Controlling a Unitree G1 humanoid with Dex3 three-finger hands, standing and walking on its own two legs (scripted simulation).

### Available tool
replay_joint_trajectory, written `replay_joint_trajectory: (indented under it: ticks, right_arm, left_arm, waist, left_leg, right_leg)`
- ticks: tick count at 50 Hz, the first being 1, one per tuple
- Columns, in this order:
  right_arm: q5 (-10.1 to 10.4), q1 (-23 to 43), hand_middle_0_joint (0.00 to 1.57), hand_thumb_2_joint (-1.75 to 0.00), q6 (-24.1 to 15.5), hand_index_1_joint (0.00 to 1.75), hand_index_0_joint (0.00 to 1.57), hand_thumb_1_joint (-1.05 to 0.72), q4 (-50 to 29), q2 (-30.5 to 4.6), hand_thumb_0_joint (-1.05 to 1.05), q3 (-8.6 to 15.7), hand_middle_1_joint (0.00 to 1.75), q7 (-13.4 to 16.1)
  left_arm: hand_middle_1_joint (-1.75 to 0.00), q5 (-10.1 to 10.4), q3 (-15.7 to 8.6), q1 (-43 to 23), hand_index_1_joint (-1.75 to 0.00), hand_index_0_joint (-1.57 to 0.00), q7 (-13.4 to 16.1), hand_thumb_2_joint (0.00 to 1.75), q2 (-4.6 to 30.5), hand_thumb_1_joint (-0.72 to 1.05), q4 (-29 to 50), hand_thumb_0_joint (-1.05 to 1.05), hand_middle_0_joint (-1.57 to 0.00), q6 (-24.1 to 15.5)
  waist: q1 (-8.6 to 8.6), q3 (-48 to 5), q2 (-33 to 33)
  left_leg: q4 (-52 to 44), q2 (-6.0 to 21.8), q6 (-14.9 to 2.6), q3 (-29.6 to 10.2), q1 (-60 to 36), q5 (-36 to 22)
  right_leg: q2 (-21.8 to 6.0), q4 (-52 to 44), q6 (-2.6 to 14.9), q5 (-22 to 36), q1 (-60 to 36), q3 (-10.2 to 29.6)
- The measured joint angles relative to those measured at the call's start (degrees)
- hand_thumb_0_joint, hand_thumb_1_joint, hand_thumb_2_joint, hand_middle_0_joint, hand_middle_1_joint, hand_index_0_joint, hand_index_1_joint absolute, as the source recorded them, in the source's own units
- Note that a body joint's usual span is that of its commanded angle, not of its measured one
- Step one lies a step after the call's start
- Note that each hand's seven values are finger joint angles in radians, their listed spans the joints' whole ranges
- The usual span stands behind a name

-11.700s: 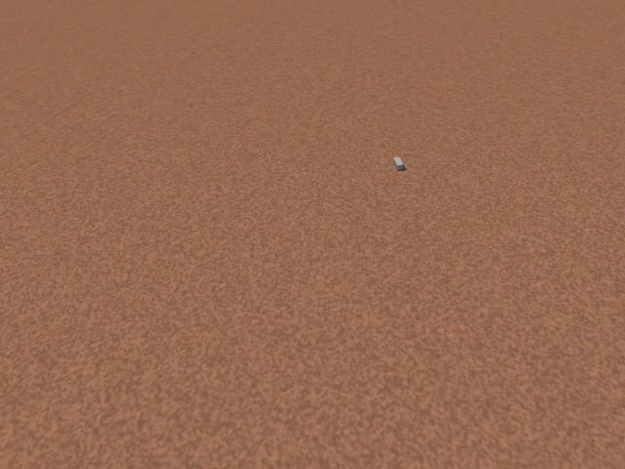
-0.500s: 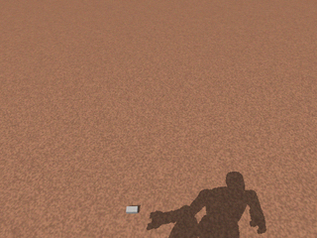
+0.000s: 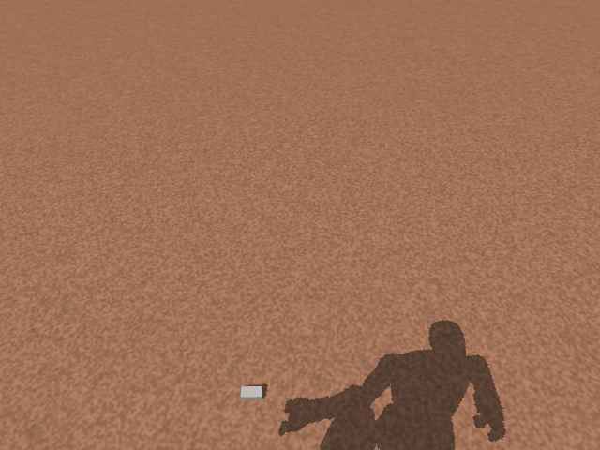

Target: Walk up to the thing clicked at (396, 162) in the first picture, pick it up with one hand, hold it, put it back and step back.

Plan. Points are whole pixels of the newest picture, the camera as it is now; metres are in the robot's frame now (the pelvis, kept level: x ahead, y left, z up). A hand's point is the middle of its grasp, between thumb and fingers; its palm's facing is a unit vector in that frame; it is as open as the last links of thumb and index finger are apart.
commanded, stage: stand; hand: left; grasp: from above
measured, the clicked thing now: (252, 393) +0.45 +0.23 -0.77
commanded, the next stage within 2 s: rise first in 0.80 s
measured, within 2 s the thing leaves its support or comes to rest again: neither
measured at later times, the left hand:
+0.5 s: hand out of the picture +0.08 +0.25 -0.16, palm faces -0.03 -0.94 -0.34, open 7.4 cm
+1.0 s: hand out of the picture +0.10 +0.25 -0.16, palm faces +0.05 -0.94 -0.34, open 7.5 cm
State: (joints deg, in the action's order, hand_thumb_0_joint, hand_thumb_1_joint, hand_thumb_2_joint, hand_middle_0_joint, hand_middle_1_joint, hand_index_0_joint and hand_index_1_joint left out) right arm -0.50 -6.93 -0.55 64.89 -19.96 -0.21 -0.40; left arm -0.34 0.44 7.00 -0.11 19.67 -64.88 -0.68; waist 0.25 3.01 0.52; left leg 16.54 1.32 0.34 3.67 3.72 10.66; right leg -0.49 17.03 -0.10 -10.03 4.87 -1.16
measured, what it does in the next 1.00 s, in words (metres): stands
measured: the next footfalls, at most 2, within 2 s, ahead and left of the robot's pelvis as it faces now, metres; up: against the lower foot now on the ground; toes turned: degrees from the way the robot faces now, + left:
none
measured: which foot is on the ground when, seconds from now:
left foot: down 0.00-1.00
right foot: down 0.00-1.00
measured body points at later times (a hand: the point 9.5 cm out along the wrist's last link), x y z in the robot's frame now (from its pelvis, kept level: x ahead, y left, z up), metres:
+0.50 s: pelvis +0.01 +0.00 +0.00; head +0.02 +0.00 +0.45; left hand +0.08 +0.30 -0.13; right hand +0.08 -0.30 -0.14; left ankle -0.02 +0.12 -0.75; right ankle -0.01 -0.12 -0.75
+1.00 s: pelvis +0.00 +0.00 +0.00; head +0.03 +0.00 +0.44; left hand +0.10 +0.30 -0.13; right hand +0.08 -0.29 -0.13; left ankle -0.02 +0.12 -0.75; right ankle -0.01 -0.12 -0.75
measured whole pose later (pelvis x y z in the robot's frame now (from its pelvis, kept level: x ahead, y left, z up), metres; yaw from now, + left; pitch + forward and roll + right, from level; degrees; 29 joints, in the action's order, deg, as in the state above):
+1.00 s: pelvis +0.00 +0.00 +0.00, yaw +1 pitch +1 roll +0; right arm 2.4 -10.4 -1.7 54.8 -19.0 -0.2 1.5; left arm 0.6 -2.4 3.1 0.7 18.6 -62.1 -1.7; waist 0.6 2.9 0.4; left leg 22.5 1.1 0.0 2.3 10.4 12.8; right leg -1.0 22.2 -0.1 -12.2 10.6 -2.4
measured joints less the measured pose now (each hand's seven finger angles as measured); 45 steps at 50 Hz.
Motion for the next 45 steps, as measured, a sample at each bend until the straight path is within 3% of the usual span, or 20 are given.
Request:
replay_joint_trajectory:
  ticks: [45]
  right_arm:
    - [0.0, 0.2, 0.20, -0.90, 0.0, 0.30, 0.20, -0.90, -0.6, 0.0, 0.01, 0.0, 0.30, 0.2]
  left_arm:
    - [-0.30, 0.0, 0.0, -0.3, -0.30, -0.20, 0.1, 0.90, 0.1, 0.90, 0.2, 0.00, -0.21, -0.1]
  waist:
    - [0.02, -0.2, -0.1]
  left_leg:
    - [0.1, 0.0, -0.05, -0.1, -0.4, 0.5]
  right_leg:
    - [0.0, -0.3, -0.12, -0.4, -0.6, -0.1]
